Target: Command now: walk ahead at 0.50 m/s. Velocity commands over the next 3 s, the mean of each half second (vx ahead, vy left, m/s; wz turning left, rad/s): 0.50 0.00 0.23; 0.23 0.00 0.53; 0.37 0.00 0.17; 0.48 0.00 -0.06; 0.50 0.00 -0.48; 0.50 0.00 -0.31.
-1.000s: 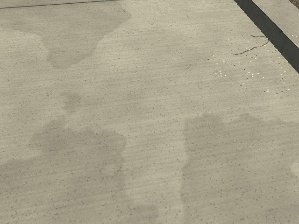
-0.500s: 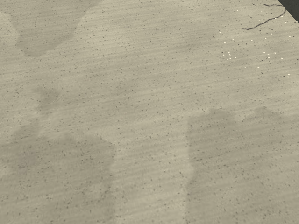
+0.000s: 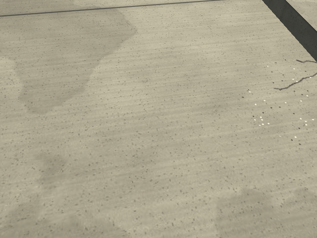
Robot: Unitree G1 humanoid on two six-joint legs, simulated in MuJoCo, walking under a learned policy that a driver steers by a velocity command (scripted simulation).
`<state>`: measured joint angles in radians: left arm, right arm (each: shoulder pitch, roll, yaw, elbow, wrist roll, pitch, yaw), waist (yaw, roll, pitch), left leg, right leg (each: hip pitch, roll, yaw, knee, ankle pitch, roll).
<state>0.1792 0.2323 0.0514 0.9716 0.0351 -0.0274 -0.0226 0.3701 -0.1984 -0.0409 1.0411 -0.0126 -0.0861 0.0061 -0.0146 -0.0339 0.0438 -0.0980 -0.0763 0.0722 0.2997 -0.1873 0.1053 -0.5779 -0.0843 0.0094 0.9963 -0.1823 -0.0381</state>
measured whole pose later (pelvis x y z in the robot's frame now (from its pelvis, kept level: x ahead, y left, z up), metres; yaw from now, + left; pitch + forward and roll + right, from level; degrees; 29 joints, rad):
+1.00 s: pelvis +0.42 +0.02 -0.02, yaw +25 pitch +1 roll -1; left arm 0.15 0.23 0.06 0.83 0.04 0.01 0.03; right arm 0.19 -0.24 -0.07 0.85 -0.01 0.00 0.00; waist -0.02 -0.02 0.09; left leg -0.37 -0.12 0.01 0.44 -0.08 0.14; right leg -0.54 -0.06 0.02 1.13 -0.39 0.03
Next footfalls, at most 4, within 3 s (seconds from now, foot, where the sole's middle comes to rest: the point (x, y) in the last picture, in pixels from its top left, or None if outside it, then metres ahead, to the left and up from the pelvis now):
0.30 right None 0.33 -0.12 -0.78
0.78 left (132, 234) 0.52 0.10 -0.78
1.38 right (172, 221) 0.58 -0.07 -0.78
1.82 left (99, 187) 0.74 0.26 -0.78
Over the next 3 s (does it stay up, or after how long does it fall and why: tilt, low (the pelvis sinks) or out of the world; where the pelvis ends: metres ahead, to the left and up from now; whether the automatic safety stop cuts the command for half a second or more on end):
stays up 1.27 0.32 -0.02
